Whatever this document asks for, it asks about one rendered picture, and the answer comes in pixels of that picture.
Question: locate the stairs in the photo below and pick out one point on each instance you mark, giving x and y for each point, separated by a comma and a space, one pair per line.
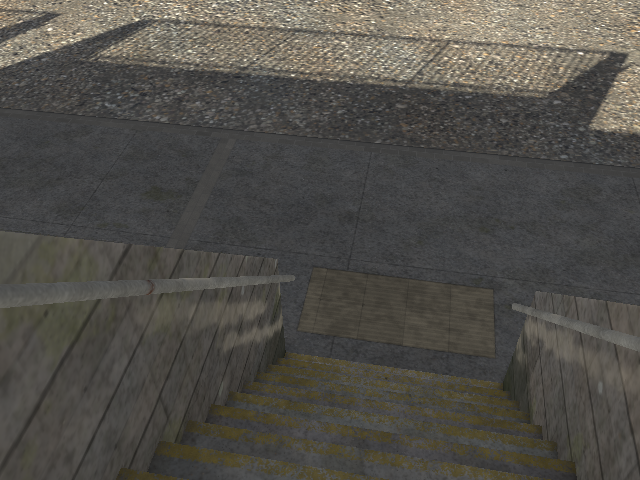
317, 418

